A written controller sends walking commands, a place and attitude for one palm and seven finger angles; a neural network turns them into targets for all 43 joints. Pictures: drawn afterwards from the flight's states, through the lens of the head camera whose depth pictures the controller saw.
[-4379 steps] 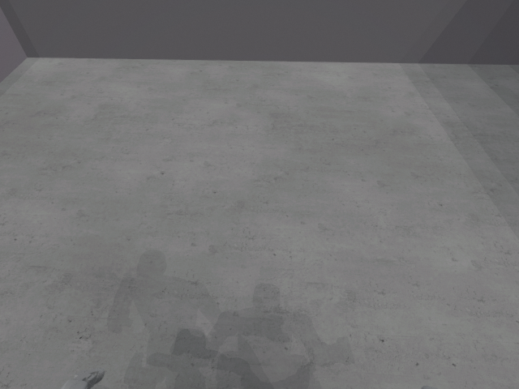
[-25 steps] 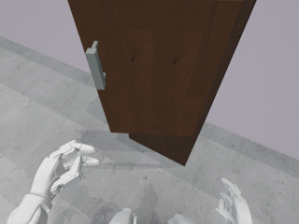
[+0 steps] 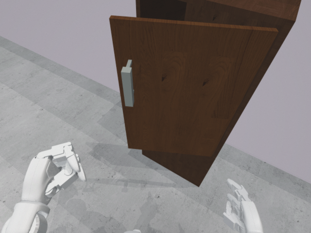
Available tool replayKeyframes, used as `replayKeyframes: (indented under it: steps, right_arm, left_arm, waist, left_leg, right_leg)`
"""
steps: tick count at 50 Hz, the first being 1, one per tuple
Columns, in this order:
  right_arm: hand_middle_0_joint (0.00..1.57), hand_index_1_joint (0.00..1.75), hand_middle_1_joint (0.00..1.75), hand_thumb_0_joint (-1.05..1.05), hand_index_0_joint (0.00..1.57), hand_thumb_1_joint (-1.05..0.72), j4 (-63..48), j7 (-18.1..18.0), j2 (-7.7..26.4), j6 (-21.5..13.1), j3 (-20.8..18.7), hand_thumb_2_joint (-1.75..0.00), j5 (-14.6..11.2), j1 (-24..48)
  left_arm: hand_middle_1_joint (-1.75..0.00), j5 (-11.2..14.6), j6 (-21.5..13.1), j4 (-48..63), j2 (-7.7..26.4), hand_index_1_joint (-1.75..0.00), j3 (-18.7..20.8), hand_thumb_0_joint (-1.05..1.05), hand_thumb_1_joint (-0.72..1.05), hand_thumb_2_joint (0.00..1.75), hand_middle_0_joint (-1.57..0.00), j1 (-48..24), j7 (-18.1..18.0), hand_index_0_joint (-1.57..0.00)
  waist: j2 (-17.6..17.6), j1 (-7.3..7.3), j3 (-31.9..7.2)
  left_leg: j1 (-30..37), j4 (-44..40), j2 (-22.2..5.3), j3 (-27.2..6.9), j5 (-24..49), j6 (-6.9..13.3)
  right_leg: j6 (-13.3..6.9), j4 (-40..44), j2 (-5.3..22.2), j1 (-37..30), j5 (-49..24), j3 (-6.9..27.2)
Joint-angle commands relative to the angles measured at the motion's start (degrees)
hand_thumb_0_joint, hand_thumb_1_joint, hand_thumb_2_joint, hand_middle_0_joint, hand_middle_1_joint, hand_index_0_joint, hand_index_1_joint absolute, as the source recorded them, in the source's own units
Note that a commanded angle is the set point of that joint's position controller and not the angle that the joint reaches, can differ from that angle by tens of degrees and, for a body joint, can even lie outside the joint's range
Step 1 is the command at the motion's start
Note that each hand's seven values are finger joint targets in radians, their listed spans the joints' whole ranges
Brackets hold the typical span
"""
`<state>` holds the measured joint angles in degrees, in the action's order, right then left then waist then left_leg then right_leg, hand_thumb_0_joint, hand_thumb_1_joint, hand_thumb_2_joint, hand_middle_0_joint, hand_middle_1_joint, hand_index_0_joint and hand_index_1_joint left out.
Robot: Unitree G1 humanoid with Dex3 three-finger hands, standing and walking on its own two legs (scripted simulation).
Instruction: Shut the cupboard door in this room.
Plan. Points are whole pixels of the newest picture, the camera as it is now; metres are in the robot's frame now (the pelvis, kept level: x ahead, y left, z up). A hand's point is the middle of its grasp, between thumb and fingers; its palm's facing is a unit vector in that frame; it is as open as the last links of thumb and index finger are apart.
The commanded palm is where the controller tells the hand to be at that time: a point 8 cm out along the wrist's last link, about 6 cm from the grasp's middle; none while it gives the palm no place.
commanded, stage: raise the hand and make a fist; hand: left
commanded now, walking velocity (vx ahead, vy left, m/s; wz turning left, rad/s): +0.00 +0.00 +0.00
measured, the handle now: (129, 83) +0.49 +0.13 +0.12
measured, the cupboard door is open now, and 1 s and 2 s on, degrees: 26 26 26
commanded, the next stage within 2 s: bring the fist close to the handle in 0.68 s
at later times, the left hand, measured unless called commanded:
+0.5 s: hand (91, 170) +0.23 +0.16 +0.10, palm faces -0.03 -1.00 -0.03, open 3.1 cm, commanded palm +0.20 +0.22 +0.12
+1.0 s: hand (102, 154) +0.25 +0.14 +0.13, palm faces +0.02 -1.00 -0.06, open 3.1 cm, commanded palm +0.23 +0.19 +0.12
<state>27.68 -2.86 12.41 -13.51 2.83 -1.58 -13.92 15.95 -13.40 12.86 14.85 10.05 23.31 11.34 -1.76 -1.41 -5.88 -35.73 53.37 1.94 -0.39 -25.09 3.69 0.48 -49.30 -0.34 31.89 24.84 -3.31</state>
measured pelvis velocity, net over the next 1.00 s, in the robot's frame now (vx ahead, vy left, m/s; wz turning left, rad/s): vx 0.00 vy -0.05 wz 0.01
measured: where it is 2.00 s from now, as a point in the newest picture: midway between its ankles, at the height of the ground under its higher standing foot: outside the picture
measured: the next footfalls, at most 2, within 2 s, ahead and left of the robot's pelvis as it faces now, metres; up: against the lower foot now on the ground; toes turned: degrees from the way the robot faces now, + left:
none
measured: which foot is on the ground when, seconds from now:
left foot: down 0.00-1.00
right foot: down 0.00-1.00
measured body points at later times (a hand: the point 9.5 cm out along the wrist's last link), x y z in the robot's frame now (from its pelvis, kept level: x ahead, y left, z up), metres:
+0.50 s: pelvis +0.00 -0.02 +0.02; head +0.01 -0.03 +0.47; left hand +0.22 +0.22 +0.11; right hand +0.17 -0.25 -0.05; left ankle +0.02 +0.07 -0.69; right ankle +0.00 -0.13 -0.69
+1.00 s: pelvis +0.00 -0.05 +0.02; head +0.02 -0.06 +0.47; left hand +0.24 +0.19 +0.13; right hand +0.18 -0.28 -0.06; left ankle +0.02 +0.07 -0.69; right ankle +0.00 -0.13 -0.69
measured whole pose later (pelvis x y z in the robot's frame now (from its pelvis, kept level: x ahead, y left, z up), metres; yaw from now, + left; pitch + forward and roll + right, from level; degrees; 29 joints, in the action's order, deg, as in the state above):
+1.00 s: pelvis +0.00 -0.05 +0.02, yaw +0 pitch +4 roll -1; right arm 32.9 -4.0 14.8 -14.0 2.7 -2.1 -14.5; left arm 16.8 -10.6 4.3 14.7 11.1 12.6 13.8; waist -2.6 -1.4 -3.5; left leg -27.7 45.2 0.3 -1.8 -21.9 0.0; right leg -3.1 -43.9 -2.1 25.2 23.2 -4.4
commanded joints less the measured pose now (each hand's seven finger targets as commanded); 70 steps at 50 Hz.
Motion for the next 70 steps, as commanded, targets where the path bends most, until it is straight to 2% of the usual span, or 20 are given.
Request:
replayKeyframes:
  steps: [1, 6, 11, 14, 17, 20, 26, 29, 32, 36, 39, 41, 45, 52, 57, 59, 61, 65, 66, 70]
  right_arm:
    - [0.2, 0.3, 0.3, 0.0, 0.2, -0.9, -7.79, -0.48, 9.18, -1.95, -3.28, -0.9, -0.77, 0.93]
    - [0.2, 0.3, 0.3, 0.0, 0.2, -0.9, -8.14, -1.28, 8.94, -2.04, -2.62, -0.9, -0.53, 2.04]
    - [0.2, 0.3, 0.3, 0.0, 0.2, -0.9, -6.98, -1.21, 8.23, -2.71, -1.9, -0.9, -0.57, 3.08]
    - [0.2, 0.3, 0.3, 0.0, 0.2, -0.9, -6.14, -1.05, 8.39, -3.17, -1.98, -0.9, -0.88, 2.86]
    - [0.2, 0.3, 0.3, 0.0, 0.2, -0.9, -5.88, -1.05, 8.84, -3.25, -2.25, -0.9, -1.28, 2.69]
    - [0.2, 0.3, 0.3, 0.0, 0.2, -0.9, -6.38, -1.37, 9.24, -3.09, -2.63, -0.9, -1.35, 3.26]
    - [0.2, 0.3, 0.3, 0.0, 0.2, -0.9, -6.23, -1.38, 8.23, -3.79, -2.39, -0.9, -0.35, 3.68]
    - [0.2, 0.3, 0.3, 0.0, 0.2, -0.9, -5.31, -1.04, 8.21, -4.37, -2.42, -0.9, -0.25, 3.18]
    - [0.2, 0.3, 0.3, 0.0, 0.2, -0.9, -4.79, -0.89, 8.62, -4.34, -2.76, -0.9, -0.67, 2.84]
    - [0.2, 0.3, 0.3, 0.0, 0.2, -0.9, -5.42, -1.38, 9.17, -3.77, -3.23, -0.9, -1.07, 2.85]
    - [0.2, 0.3, 0.3, 0.0, 0.2, -0.9, -6.21, -1.65, 8.6, -3.6, -2.95, -0.9, -0.75, 3.65]
    - [0.2, 0.3, 0.3, 0.0, 0.2, -0.9, -5.36, -1.86, 8.34, -3.65, -2.79, -0.9, -0.44, 3.72]
    - [0.2, 0.3, 0.3, 0.0, 0.2, -0.9, -3.84, -1.49, 8.13, -4.03, -2.6, -0.9, -0.4, 3.01]
    - [0.2, 0.3, 0.3, 0.0, 0.2, -0.9, -3.96, -1.58, 8.86, -2.67, -3.02, -0.9, -1.27, 3.05]
    - [0.2, 0.3, 0.3, 0.0, 0.2, -0.9, -4.1, -1.67, 8.47, -2.35, -2.89, -0.9, -0.67, 3.35]
    - [0.2, 0.3, 0.3, 0.0, 0.2, -0.9, -3.93, -1.24, 8.06, -2.18, -2.82, -0.9, -0.57, 3.2]
    - [0.2, 0.3, 0.3, 0.0, 0.2, -0.9, -3.24, -0.87, 8.3, -1.91, -2.95, -0.9, -0.4, 2.7]
    - [0.2, 0.3, 0.3, 0.0, 0.2, -0.9, -2.92, -0.23, 8.37, -0.89, -3.16, -0.9, -0.73, 2.38]
    - [0.2, 0.3, 0.3, 0.0, 0.2, -0.9, -3.01, -0.22, 8.64, -0.6, -3.27, -0.9, -0.71, 2.11]
    - [0.2, 0.3, 0.3, 0.0, 0.2, -0.9, -2.84, -0.44, 8.62, 0.66, -3.25, -0.9, -0.81, 2.66]
  left_arm:
    - [-1.5, -0.15, 1.14, 7.77, 4.14, -1.5, -0.73, 0.0, 0.9, 0.9, -1.3, -4.32, 2.65, -1.3]
    - [-1.5, 0.68, 2.77, 11.55, 10.17, -1.5, 5.55, 0.0, 0.9, 0.9, -1.3, -10.11, 2.75, -1.3]
    - [-1.5, 1.86, 0.65, 13.47, 9.21, -1.5, 6.29, 0.0, 0.9, 0.9, -1.3, -12.98, 1.27, -1.3]
    - [-1.5, 1.73, 1.96, 11.19, 7.0, -1.5, 3.69, 0.0, 0.9, 0.9, -1.3, -12.59, 2.17, -1.3]
    - [-1.5, 2.0, 5.39, 4.38, 4.68, -1.5, 1.59, 0.0, 0.9, 0.9, -1.3, -7.78, 4.06, -1.3]
    - [-1.5, 2.27, 6.82, 5.06, 6.96, -1.5, 3.7, 0.0, 0.9, 0.9, -1.3, -8.67, 4.68, -1.3]
    - [-1.5, 2.09, 0.6, 13.58, 10.86, -1.5, 8.13, 0.0, 0.9, 0.9, -1.3, -14.21, 0.9, -1.3]
    - [-1.5, 1.97, -1.76, 10.74, 8.26, -1.5, 6.11, 0.0, 0.9, 0.9, -1.3, -12.07, 0.65, -1.3]
    - [-1.5, 2.03, -0.45, 5.66, 6.04, -1.5, 3.14, 0.0, 0.9, 0.9, -1.3, -9.26, 2.53, -1.3]
    - [-1.5, 2.26, 2.97, 3.61, 8.13, -1.5, 4.06, 0.0, 0.9, 0.9, -1.3, -8.28, 4.74, -1.3]
    - [-1.5, 2.58, 2.55, 7.91, 9.67, -1.5, 6.42, 0.0, 0.9, 0.9, -1.3, -11.68, 3.99, -1.3]
    - [-1.5, 2.46, 0.58, 9.84, 11.31, -1.5, 7.99, 0.0, 0.9, 0.9, -1.3, -16.78, 2.42, -1.3]
    - [-1.5, 2.27, -2.07, 6.08, 8.29, -1.5, 5.88, 0.0, 0.9, 0.9, -1.3, -18.69, 1.26, -1.3]
    - [-1.5, 1.33, 2.87, -1.96, 6.55, -1.5, 1.68, 0.0, 0.9, 0.9, -1.3, -22.45, 4.56, -1.3]
    - [-1.5, 1.33, 1.95, 0.47, 9.23, -1.5, 5.49, 0.0, 0.9, 0.9, -1.3, -28.34, 1.49, -1.3]
    - [-1.5, 0.66, 0.58, 0.44, 6.55, -1.5, 3.4, 0.0, 0.9, 0.9, -1.3, -29.48, 0.25, -1.3]
    - [-1.5, -0.05, 0.03, -1.0, 7.51, -1.5, 3.92, 0.0, 0.9, 0.9, -1.3, -29.87, -0.9, -1.3]
    - [-1.5, -1.81, 1.51, -5.24, 3.66, -1.5, -0.62, 0.0, 0.9, 0.9, -1.3, -31.4, -1.3, -1.3]
    - [-1.5, -2.08, 2.26, -6.43, 3.69, -1.5, -1.09, 0.0, 0.9, 0.9, -1.3, -31.56, -1.18, -1.3]
    - [-1.5, -2.16, 3.61, -7.47, 5.08, -1.5, 0.23, 0.0, 0.9, 0.9, -1.3, -38.34, -1.77, -1.3]
  waist:
    - [-2.55, 1.42, -4.34]
    - [-2.53, 0.12, -7.33]
    - [-5.32, -0.14, -6.87]
    - [-5.46, 0.53, -6.01]
    - [-0.42, 0.56, -2.28]
    - [1.59, 0.06, -2.55]
    - [-1.6, -0.61, -6.73]
    - [-2.15, 0.23, -5.59]
    - [-0.76, 0.99, -2.87]
    - [4.53, 0.6, -2.84]
    - [2.72, -0.09, -5.34]
    - [2.26, 0.36, -5.74]
    - [0.49, 1.22, -5.0]
    - [1.25, 1.22, -5.98]
    - [2.8, 0.37, -9.84]
    - [1.1, 0.59, -10.17]
    - [1.35, 0.53, -10.26]
    - [-0.43, 1.3, -8.71]
    - [1.63, 1.39, -8.95]
    - [1.35, 1.69, -9.85]
  left_leg:
    - [10.62, -13.99, -3.57, -7.28, 13.11, -4.73]
    - [12.86, -15.23, -2.88, -6.48, 12.21, -4.23]
    - [14.85, -16.49, -2.76, -6.11, 12.6, -4.51]
    - [15.33, -16.86, -2.64, -5.58, 13.59, -4.31]
    - [12.48, -17.3, -2.34, -4.83, 11.07, -3.43]
    - [11.97, -17.16, -1.86, -3.78, 10.69, -2.81]
    - [14.04, -16.04, -1.43, -2.83, 13.1, -2.61]
    - [13.49, -15.17, -1.29, -2.34, 12.86, -2.6]
    - [11.23, -14.06, -1.02, -1.56, 11.02, -2.26]
    - [9.22, -12.84, -0.94, -1.3, 10.44, -1.98]
    - [10.04, -12.72, -0.8, -1.21, 12.14, -2.03]
    - [10.64, -12.33, -1.0, -1.44, 13.35, -2.06]
    - [11.89, -12.6, -0.95, -1.35, 13.45, -2.21]
    - [11.44, -13.1, -0.86, -0.91, 14.15, -1.89]
    - [13.76, -14.16, -1.04, -1.21, 17.62, -1.95]
    - [15.33, -14.63, -0.99, -0.99, 19.16, -2.09]
    - [15.31, -14.38, -1.17, -0.96, 19.79, -2.08]
    - [16.3, -15.23, -1.39, -1.06, 19.64, -2.36]
    - [15.95, -15.11, -1.51, -1.07, 19.97, -2.17]
    - [16.35, -15.64, -1.36, -0.91, 19.11, -2.31]
  right_leg:
    - [-2.11, 5.87, -1.86, -0.58, -10.27, -2.06]
    - [-2.36, 7.92, -1.79, -4.53, -10.95, -1.47]
    - [-2.61, 9.26, -1.88, -5.95, -10.83, -1.51]
    - [-2.38, 10.37, -1.64, -6.64, -12.0, -1.49]
    - [-2.03, 12.23, -1.36, -7.03, -11.31, -1.1]
    - [-1.82, 13.4, -0.99, -8.34, -10.91, -0.17]
    - [-2.04, 12.9, -0.92, -10.23, -11.18, 1.17]
    - [-1.88, 12.67, -0.76, -9.06, -11.67, 1.35]
    - [-1.25, 14.52, 0.01, -8.41, -10.18, 3.29]
    - [-0.24, 16.9, 1.33, -10.04, -7.82, 6.93]
    - [-0.04, 16.37, 1.79, -11.84, -10.51, 7.34]
    - [0.06, 15.65, 1.59, -11.86, -12.91, 7.34]
    - [-0.46, 14.19, 0.67, -9.7, -14.28, 5.19]
    - [0.18, 15.24, 1.74, -11.11, -16.16, 6.63]
    - [-0.31, 13.21, 0.82, -13.15, -21.12, 4.39]
    - [-0.78, 11.96, 0.24, -12.07, -22.56, 2.82]
    - [-0.93, 11.62, 0.06, -11.88, -22.89, 2.74]
    - [-1.4, 11.72, -0.12, -9.66, -21.74, 1.7]
    - [-1.25, 11.89, -0.09, -10.21, -22.17, 1.78]
    - [-1.28, 12.52, -0.02, -10.53, -21.75, 1.97]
